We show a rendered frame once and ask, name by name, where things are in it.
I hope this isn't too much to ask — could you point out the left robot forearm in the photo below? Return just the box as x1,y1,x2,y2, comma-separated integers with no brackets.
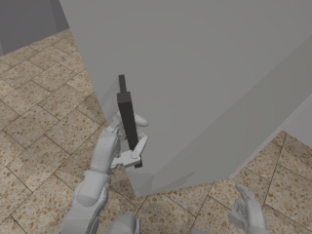
56,170,112,234

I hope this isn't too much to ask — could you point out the left robot thigh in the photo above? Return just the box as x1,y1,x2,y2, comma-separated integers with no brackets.
105,214,141,234

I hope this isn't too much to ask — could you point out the left robot hand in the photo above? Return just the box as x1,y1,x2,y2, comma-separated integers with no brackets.
90,111,149,176

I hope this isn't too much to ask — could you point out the handle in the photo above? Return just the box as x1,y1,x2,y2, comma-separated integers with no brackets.
116,74,142,168

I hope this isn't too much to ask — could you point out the fridge door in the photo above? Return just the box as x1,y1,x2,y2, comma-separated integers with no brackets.
59,0,312,197

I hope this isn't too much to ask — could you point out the right robot hand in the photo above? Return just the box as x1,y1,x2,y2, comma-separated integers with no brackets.
228,182,266,233

